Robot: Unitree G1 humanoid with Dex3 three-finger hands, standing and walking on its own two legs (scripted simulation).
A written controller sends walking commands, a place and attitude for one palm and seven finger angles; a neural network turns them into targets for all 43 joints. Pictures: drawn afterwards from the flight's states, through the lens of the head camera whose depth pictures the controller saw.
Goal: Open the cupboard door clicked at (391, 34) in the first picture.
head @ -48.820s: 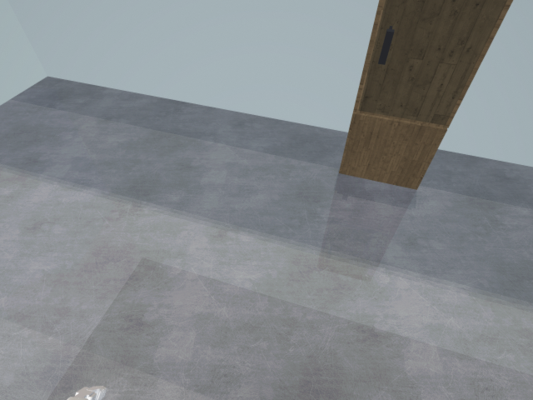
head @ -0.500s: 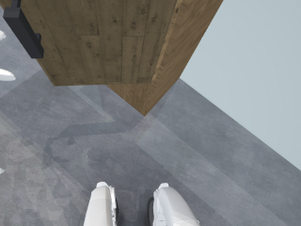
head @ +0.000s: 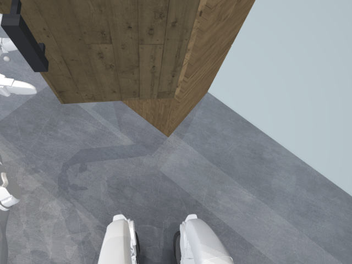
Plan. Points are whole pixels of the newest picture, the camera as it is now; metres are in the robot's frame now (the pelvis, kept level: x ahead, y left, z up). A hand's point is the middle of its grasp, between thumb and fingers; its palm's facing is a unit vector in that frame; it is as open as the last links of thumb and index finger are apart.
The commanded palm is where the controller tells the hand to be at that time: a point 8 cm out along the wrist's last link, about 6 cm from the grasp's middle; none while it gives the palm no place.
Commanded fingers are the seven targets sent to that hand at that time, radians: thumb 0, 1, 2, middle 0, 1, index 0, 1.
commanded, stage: slide the fingers in behind the handle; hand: left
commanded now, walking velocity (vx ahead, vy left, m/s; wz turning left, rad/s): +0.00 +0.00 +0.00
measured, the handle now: (29, 37) +0.57 +0.26 +0.07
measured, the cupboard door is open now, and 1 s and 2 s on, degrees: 46 46 46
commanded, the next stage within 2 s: close the thumb around the handle in 1.12 s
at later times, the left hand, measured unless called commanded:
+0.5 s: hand (31, 56) +0.52 +0.25 +0.07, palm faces +0.08 -1.00 +0.00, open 14.0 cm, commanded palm +0.50 +0.28 +0.07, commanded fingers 0.00 -0.50 0.30 -0.30 -1.20 -0.30 -1.20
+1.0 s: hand (37, 58) +0.51 +0.24 +0.07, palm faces +0.10 -1.00 -0.01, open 14.0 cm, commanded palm +0.50 +0.27 +0.07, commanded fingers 0.00 -0.50 0.30 -0.30 -1.20 -0.30 -1.20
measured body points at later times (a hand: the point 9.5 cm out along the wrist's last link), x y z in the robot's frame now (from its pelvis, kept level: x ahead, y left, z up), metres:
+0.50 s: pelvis +0.01 +0.00 +0.01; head +0.17 +0.04 +0.43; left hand +0.51 +0.30 +0.07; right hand +0.02 -0.27 -0.10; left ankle +0.04 +0.09 -0.63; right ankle +0.01 -0.13 -0.63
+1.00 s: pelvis +0.01 -0.01 +0.01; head +0.16 +0.02 +0.43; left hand +0.50 +0.29 +0.07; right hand +0.02 -0.28 -0.10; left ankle +0.04 +0.09 -0.63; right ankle +0.01 -0.13 -0.63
